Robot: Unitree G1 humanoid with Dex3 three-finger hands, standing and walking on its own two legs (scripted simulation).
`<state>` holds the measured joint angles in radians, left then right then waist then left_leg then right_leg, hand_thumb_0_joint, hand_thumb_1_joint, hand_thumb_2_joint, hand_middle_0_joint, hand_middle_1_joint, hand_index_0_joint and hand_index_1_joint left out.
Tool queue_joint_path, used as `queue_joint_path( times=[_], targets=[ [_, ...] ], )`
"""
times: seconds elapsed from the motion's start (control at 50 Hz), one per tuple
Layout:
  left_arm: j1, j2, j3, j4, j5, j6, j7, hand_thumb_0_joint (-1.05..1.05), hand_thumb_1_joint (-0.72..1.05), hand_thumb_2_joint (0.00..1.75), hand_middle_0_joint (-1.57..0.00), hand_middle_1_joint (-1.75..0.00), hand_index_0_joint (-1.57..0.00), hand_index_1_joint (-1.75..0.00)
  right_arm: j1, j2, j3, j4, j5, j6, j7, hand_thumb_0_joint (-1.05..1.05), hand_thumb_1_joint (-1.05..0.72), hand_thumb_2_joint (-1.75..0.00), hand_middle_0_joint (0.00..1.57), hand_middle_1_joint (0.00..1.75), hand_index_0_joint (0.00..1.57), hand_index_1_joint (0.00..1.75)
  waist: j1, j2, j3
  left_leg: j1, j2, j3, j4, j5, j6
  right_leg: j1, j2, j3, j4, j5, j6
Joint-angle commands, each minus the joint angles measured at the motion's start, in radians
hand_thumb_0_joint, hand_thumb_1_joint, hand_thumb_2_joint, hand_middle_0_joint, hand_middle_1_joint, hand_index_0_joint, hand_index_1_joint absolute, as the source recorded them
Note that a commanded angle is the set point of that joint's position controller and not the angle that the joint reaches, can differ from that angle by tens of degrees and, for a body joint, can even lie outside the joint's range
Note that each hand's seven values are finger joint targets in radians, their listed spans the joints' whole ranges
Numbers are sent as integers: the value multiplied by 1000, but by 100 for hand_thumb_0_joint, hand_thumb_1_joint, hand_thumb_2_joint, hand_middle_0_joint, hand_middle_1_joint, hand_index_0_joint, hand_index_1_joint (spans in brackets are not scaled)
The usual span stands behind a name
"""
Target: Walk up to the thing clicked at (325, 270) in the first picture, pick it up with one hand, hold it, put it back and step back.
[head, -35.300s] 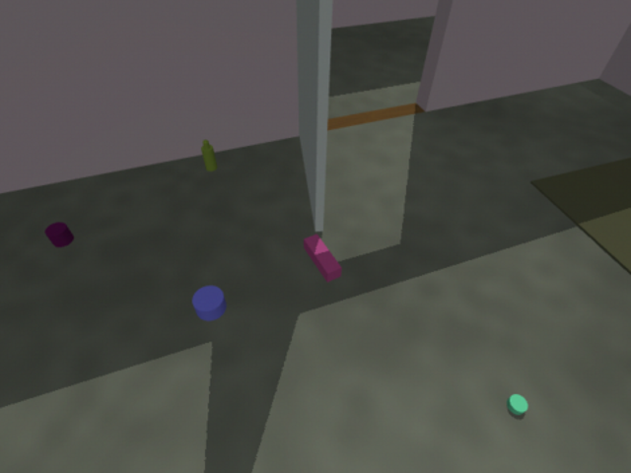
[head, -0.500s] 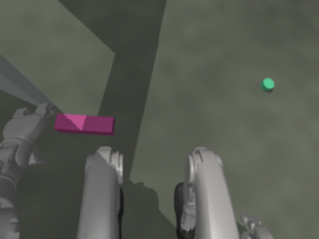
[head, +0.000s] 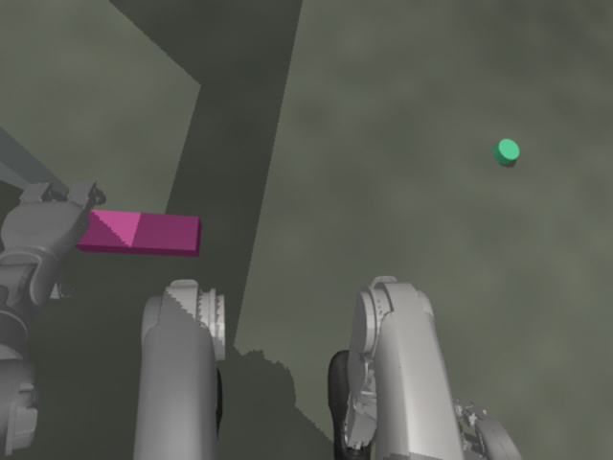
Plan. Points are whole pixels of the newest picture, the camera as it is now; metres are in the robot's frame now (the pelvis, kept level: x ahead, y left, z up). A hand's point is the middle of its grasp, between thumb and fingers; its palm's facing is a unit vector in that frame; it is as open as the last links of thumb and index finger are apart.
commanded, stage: rise first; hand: left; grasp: from above
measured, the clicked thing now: (141, 234) +0.44 +0.27 -0.31
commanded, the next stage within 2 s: approach in 0.70 s
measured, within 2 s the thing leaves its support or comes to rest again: neither
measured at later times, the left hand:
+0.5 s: hand (85, 245) +0.39 +0.31 -0.19, palm faces -0.45 -0.05 -0.89, open 14.1 cm
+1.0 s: hand (104, 239) +0.40 +0.29 -0.21, palm faces -0.47 -0.04 -0.88, open 14.0 cm
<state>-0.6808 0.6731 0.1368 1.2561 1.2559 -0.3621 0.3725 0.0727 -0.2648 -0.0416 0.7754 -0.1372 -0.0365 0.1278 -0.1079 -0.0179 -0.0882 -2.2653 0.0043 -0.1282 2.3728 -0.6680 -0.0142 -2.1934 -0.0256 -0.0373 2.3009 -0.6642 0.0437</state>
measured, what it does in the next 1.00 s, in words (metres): stands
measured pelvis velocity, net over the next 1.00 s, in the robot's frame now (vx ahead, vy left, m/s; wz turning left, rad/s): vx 0.01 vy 0.00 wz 0.00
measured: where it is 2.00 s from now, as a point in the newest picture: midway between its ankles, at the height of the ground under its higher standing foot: (277, 438)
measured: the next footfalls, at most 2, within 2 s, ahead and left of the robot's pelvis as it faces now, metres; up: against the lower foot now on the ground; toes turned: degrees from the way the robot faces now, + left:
none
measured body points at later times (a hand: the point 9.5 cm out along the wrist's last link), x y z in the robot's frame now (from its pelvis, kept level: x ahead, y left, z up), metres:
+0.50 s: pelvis +0.01 +0.00 -0.02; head +0.22 +0.06 +0.37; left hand +0.41 +0.31 -0.14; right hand +0.10 -0.28 -0.14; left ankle +0.09 +0.13 -0.31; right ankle +0.11 -0.13 -0.31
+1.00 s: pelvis +0.01 +0.00 -0.02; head +0.24 +0.06 +0.36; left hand +0.42 +0.29 -0.15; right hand +0.10 -0.29 -0.14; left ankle +0.09 +0.13 -0.31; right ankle +0.11 -0.13 -0.31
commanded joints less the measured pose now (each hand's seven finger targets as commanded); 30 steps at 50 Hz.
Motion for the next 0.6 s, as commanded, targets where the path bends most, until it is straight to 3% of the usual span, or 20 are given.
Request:
queue_joint_path(
  times=[0.0,0.06,0.1,0.12,0.2,0.3,0.34,0.38,0.48,0.58],
  targets=[
    [-227,281,55,-112,7,-16,58,0,-54,102,-7,-95,-6,-96,171,-227,-73,-10,-5,-3,-8,0,-90,-90,20,30,20,30,2,208,-630,513,-26,103,-259,113,42,252,39,-93,-225,111,-72],
    [-247,253,34,-114,13,-24,69,0,-55,103,-7,-95,-6,-96,159,-227,-73,-18,-7,0,-4,0,-90,-90,20,30,20,30,-8,222,-629,521,-25,97,-254,133,39,230,40,-97,-204,127,-73],
    [-248,264,37,-91,24,-29,81,0,-54,102,-7,-96,-6,-96,157,-225,-71,-14,-10,1,-5,0,-90,-90,20,30,20,30,-11,207,-623,501,-28,102,-237,132,42,232,42,-95,-209,133,-73],
    [-249,289,58,-81,30,-30,89,0,-55,102,-7,-96,-6,-96,169,-219,-68,0,-12,3,-5,0,-90,-90,20,30,20,30,-14,190,-619,486,-27,102,-232,128,44,240,42,-91,-212,129,-74],
    [-269,269,41,-64,48,-39,111,0,-54,102,-6,-97,-6,-97,151,-226,-69,-9,-23,1,-1,0,-90,-90,20,30,20,30,-23,201,-612,471,-29,104,-225,110,47,226,41,-90,-199,111,-72],
    [-265,276,49,-33,75,-38,144,0,-54,102,-6,-99,-6,-99,149,-228,-67,-2,-30,-5,0,0,-90,-90,20,30,20,30,-18,218,-609,482,-27,99,-229,102,44,196,42,-98,-177,101,-74],
    [-285,282,56,-26,72,-33,159,0,-53,102,-6,-100,-6,-99,146,-234,-69,-2,-33,-9,1,0,-90,-90,20,30,20,30,-30,217,-604,477,-26,101,-226,91,44,188,42,-102,-178,95,-70],
    [-278,298,64,-20,80,-27,167,0,-54,102,-6,-99,-6,-99,145,-233,-67,1,-37,-10,1,0,-90,-90,20,30,20,30,-23,228,-610,465,-28,106,-222,91,45,199,42,-97,-177,95,-70],
    [-295,280,57,0,78,-11,179,0,-54,102,-6,-100,-6,-100,154,-234,-64,9,-50,-19,4,0,-90,-90,20,30,20,30,-38,215,-611,456,-30,108,-211,112,47,205,41,-99,-173,124,-69],
    [-278,292,65,12,68,0,173,0,-53,101,-6,-101,-7,-100,160,-232,-62,16,-54,-21,7,0,-90,-90,20,30,20,30,-31,191,-629,438,-32,114,-187,132,50,245,40,-86,-175,148,-67]
  ],
)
